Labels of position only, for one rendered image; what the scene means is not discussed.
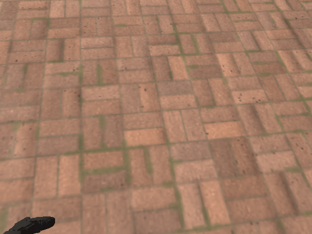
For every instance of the robot left hand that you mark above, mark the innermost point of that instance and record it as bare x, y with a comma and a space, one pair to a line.
32, 225

